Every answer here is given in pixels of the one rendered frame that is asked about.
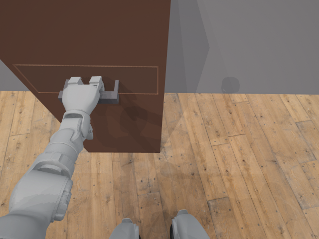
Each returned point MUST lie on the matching robot right thigh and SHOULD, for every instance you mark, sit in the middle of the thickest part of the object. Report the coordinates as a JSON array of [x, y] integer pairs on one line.
[[186, 226]]

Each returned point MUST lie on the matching robot left thigh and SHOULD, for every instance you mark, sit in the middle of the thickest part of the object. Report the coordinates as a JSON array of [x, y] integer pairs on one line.
[[125, 231]]

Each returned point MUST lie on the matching handle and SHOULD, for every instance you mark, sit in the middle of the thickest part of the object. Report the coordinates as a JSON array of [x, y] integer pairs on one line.
[[106, 97]]

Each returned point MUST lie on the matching drawer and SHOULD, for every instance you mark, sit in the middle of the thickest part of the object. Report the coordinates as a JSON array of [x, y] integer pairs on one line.
[[132, 79]]

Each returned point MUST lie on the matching robot thigh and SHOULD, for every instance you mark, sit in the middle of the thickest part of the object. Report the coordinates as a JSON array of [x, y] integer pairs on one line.
[[125, 231], [186, 226]]

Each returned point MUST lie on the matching left robot hand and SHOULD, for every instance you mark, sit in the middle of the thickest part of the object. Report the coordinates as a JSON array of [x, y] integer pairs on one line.
[[78, 96]]

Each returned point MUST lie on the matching robot left upper arm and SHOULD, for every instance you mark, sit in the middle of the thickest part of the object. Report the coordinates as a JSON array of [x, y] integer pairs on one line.
[[41, 199]]

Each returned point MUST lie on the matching cabinet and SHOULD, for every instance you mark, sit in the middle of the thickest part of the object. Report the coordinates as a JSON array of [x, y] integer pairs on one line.
[[94, 32]]

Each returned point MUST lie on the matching robot left forearm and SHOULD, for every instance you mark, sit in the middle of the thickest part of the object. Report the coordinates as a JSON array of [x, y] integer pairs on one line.
[[63, 149]]

